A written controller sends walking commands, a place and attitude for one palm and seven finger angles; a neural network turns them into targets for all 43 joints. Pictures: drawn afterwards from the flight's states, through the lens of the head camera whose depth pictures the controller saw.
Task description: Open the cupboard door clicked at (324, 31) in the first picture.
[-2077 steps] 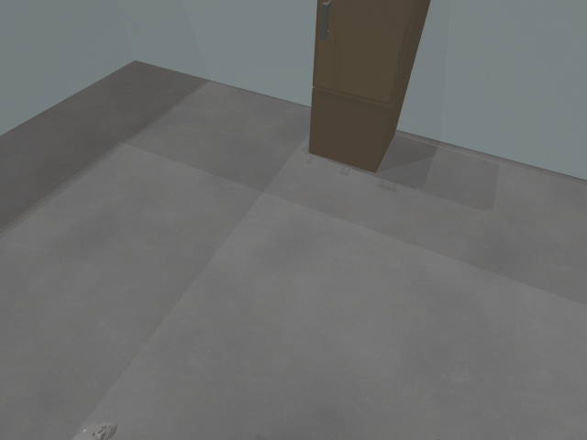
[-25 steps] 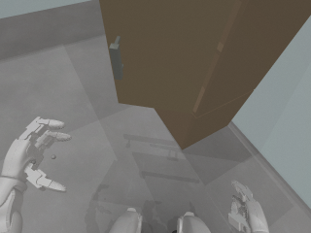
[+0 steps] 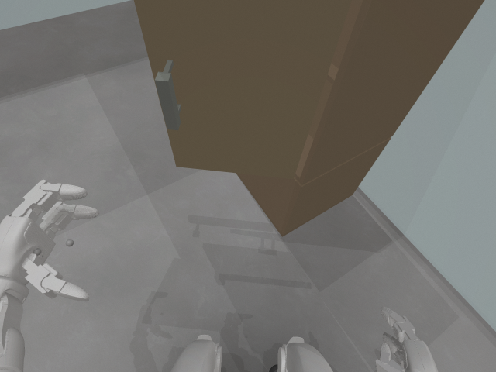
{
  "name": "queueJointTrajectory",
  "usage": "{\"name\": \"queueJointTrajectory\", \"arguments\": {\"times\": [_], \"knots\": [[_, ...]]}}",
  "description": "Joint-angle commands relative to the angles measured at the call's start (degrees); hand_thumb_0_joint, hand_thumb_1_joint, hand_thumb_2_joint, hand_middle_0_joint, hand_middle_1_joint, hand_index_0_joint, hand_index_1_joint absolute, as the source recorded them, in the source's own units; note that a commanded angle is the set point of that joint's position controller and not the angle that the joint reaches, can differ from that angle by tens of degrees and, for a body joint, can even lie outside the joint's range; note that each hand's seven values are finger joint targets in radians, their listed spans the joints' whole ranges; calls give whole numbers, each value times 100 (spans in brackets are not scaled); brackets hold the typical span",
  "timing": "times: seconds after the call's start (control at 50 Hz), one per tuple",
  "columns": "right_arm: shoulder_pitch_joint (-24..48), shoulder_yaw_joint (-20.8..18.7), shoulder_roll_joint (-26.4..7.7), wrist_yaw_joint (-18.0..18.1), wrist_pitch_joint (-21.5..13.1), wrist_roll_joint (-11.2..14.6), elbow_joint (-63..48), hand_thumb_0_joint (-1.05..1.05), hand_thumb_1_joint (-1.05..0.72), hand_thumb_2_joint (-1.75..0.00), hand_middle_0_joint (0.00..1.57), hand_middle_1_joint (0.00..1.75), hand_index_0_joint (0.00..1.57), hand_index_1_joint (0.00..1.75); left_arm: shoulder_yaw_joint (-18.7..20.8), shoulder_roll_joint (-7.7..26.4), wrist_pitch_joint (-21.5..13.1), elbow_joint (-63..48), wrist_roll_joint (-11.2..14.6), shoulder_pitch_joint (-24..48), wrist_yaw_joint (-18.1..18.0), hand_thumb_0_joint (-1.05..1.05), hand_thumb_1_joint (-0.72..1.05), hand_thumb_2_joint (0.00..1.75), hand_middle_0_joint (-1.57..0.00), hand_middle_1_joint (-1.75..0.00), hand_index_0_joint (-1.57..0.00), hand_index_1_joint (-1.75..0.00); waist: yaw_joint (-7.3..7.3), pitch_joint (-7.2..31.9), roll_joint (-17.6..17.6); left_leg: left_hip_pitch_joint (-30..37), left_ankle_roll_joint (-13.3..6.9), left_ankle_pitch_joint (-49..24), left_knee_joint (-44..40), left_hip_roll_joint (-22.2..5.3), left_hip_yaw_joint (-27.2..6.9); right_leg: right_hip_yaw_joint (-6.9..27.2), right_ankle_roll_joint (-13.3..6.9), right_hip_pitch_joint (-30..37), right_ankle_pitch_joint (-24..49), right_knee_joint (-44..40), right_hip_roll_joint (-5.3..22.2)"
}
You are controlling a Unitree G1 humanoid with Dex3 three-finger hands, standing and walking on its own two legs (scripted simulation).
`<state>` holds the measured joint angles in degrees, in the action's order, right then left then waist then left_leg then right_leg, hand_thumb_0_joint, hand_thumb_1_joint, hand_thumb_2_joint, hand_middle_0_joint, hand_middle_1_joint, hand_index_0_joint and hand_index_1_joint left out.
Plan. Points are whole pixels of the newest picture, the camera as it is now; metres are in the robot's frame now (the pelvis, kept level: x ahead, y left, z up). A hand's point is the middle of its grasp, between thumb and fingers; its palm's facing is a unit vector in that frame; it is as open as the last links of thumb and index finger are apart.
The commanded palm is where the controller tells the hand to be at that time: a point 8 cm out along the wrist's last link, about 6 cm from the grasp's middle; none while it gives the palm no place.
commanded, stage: raise the hand with hooked fingers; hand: left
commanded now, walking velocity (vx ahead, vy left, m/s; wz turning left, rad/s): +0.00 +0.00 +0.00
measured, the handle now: (171, 95) +0.62 +0.19 +0.03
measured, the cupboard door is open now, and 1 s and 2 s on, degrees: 53 53 53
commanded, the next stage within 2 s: move the hooked fingers beside the handle in 0.20 s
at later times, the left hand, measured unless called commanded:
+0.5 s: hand (78, 229) +0.30 +0.27 +0.05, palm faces -0.03 -1.00 -0.03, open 14.0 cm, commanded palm +0.30 +0.31 +0.05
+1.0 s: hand (106, 172) +0.41 +0.26 +0.04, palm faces -0.06 -1.00 -0.02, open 14.0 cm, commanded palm +0.40 +0.31 +0.04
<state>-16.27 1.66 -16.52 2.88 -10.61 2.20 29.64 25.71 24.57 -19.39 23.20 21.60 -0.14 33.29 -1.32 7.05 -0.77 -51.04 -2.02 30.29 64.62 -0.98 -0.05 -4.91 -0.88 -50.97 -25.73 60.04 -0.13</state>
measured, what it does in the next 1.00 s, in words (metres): stands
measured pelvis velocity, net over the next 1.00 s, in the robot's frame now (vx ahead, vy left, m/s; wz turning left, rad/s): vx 0.00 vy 0.00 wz -0.02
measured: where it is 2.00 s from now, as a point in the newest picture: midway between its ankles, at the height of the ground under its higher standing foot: outside the picture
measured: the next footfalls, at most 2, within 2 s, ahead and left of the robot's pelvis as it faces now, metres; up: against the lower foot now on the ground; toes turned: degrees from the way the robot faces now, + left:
none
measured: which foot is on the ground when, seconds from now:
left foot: down 0.00-1.00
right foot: down 0.00-1.00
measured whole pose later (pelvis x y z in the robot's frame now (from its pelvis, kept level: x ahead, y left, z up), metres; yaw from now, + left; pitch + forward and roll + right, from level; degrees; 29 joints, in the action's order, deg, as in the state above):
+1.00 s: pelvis +0.00 +0.00 -0.01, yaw -1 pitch +21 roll -3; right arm -18.7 2.1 -16.9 2.9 -4.4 2.0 33.8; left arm 27.6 31.1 -21.5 51.3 14.3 30.5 32.5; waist -4.4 6.9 -0.5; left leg -57.4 -1.8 30.8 67.2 -1.7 0.4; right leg -4.4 -1.2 -57.8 -25.9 62.8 -0.8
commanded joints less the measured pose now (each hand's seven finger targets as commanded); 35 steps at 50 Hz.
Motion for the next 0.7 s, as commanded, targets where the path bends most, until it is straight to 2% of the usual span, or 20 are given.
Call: {"name": "queueJointTrajectory", "arguments": {"times": [0.0, 0.04, 0.16, 0.22, 0.28, 0.3, 0.34, 0.36, 0.4, 0.42, 0.46, 0.48, 0.5, 0.52, 0.54, 0.56, 0.6, 0.62, 0.66, 0.68], "knots": [[15, -365, -871, 75, -292, 20, -756, 0, -90, -90, 20, 30, 20, 30, 540, 1472, -359, -1019, 176, 776, -10, 0, -50, 30, -30, -120, -30, -120, 61, 1645, -461, 909, 99, -1728, -1050, 96, -236, 259, -103, 1176, 880, -685, -168], [31, -349, -870, 90, -297, 11, -768, 0, -90, -90, 20, 30, 20, 30, 472, 1430, -358, -1020, 209, 899, 47, 0, -50, 30, -30, -120, -30, -120, 31, 1619, -479, 872, 93, -1728, -996, 97, -237, 274, -131, 1169, 894, -652, -190], [29, -330, -843, 89, -292, 9, -744, 0, -90, -90, 20, 30, 20, 30, 537, 1517, -386, -1042, 201, 906, 79, 0, -50, 30, -30, -120, -30, -120, 75, 1732, -547, 929, 104, -1920, -969, 86, -232, 288, -123, 1258, 1105, -617, -184], [75, -332, -842, 96, -297, 28, -755, 0, -90, -90, 20, 30, 20, 30, 483, 1444, -378, -1018, 193, 864, 62, 0, -50, 30, -30, -120, -30, -120, 69, 1609, -552, 916, 105, -1771, -1022, 91, -242, 280, -115, 1215, 969, -663, -166], [58, -328, -837, 99, -287, 22, -759, 0, -90, -90, 20, 30, 20, 30, 521, 1466, -373, -975, 200, 864, 74, 0, -50, 30, -30, -120, -30, -120, 83, 1726, -431, 903, 101, -1865, -973, 94, -238, 290, -112, 1295, 1081, -622, -173], [89, -312, -834, 100, -286, 27, -754, 0, -90, -90, 20, 30, 20, 30, 401, 1369, -367, -975, 201, 1055, 68, 0, -50, 30, -30, -120, -30, -120, 29, 1618, -464, 854, 99, -1730, -980, 99, -241, 283, -103, 1196, 962, -641, -171], [61, -298, -866, 159, -271, 13, -632, 0, -90, -90, 20, 30, 20, 30, 338, 1431, -378, -798, 158, 1767, 58, 0, -50, 30, -30, -120, -30, -120, -123, 1428, -449, 733, 86, -1479, -881, 79, -260, 297, -121, 915, 733, -613, -194], [30, -305, -890, 185, -261, 22, -574, 0, -90, -90, 20, 30, 20, 30, 424, 1587, -377, -666, 101, 1991, 52, 0, -50, 30, -30, -120, -30, -120, -116, 1485, -451, 709, 93, -1388, -886, 70, -266, 323, -112, 891, 636, -621, -171], [24, -292, -879, 224, -277, 38, -544, 0, -90, -90, 20, 30, 20, 30, 171, 1397, -391, -493, 26, 2309, 72, 0, -50, 30, -30, -120, -30, -120, -158, 1530, -499, 778, 83, -1255, -912, 69, -287, 320, -107, 794, 510, -632, -146], [20, -292, -881, 237, -288, 36, -538, 0, -90, -90, 20, 30, 20, 30, 140, 1400, -378, -442, 19, 2429, 80, 0, -50, 30, -30, -120, -30, -120, -143, 1596, -537, 784, 74, -1236, -906, 79, -280, 356, -107, 817, 495, -654, -134], [-49, -283, -920, 248, -242, 22, -481, 0, -90, -90, 20, 30, 20, 30, 330, 1723, -333, -163, -58, 2657, 99, 0, -50, 30, -30, -120, -30, -120, -116, 1785, -409, 690, 65, -1396, -822, 72, -252, 395, -118, 958, 673, -595, -141], [-53, -282, -922, 250, -224, 30, -456, 0, -90, -90, 20, 30, 20, 30, 336, 1788, -330, -104, -108, 2830, 91, 0, -50, 30, -30, -120, -30, -120, -118, 1814, -485, 705, 68, -1430, -827, 68, -258, 398, -116, 957, 717, -579, -126], [-50, -274, -893, 235, -211, 30, -469, 0, -90, -90, 20, 30, 20, 30, 253, 1691, -308, -31, -134, 2872, 89, 0, -50, 30, -30, -120, -30, -120, -89, 1865, -628, 764, 74, -1456, -847, 76, -240, 388, -115, 930, 737, -574, -117], [-71, -282, -912, 228, -192, 31, -453, 0, -90, -90, 20, 30, 20, 30, 368, 1848, -298, -1, -162, 2927, 46, 0, -50, 30, -30, -120, -30, -120, -50, 1954, -591, 798, 84, -1552, -875, 63, -267, 368, -123, 989, 806, -552, -116], [-89, -277, -917, 218, -176, 19, -489, 0, -90, -90, 20, 30, 20, 30, 316, 1817, -289, 18, -157, 3021, 42, 0, -50, 30, -30, -120, -30, -120, -51, 2041, -627, 823, 85, -1703, -825, 71, -264, 365, -142, 1003, 940, -486, -144], [-140, -279, -911, 205, -136, 13, -441, 0, -90, -90, 20, 30, 20, 30, 392, 1887, -264, 152, -199, 3096, 6, 0, -50, 30, -30, -120, -30, -120, -58, 2139, -532, 851, 90, -1828, -826, 51, -267, 352, -120, 1045, 1082, -483, -139], [-174, -283, -904, 171, -75, 23, -429, 0, -90, -90, 20, 30, 20, 30, 354, 1834, -234, 387, -231, 3194, -56, 0, -50, 30, -30, -120, -30, -120, -85, 2054, -539, 732, 83, -1700, -829, 59, -222, 374, -94, 1012, 1011, -518, -125], [-212, -288, -932, 165, -39, 23, -403, 0, -90, -90, 20, 30, 20, 30, 462, 1968, -236, 549, -266, 3270, -111, 0, -50, 30, -30, -120, -30, -120, -83, 1982, -400, 693, 87, -1681, -863, 43, -257, 341, -98, 985, 985, -514, -133], [-251, -287, -919, 127, 9, 17, -432, 0, -90, -90, 20, 30, 20, 30, 393, 1919, -272, 595, -292, 3398, -110, 0, -50, 30, -30, -120, -30, -120, -63, 2126, -550, 725, 90, -1833, -843, 52, -223, 371, -105, 1059, 1148, -470, -143], [-305, -300, -933, 109, 49, 10, -421, 0, -90, -90, 20, 30, 20, 30, 475, 1996, -269, 719, -316, 3386, -136, 0, -50, 30, -30, -120, -30, -120, -59, 2189, -430, 689, 82, -1860, -847, 50, -214, 369, -96, 1143, 1205, -471, -144]]}}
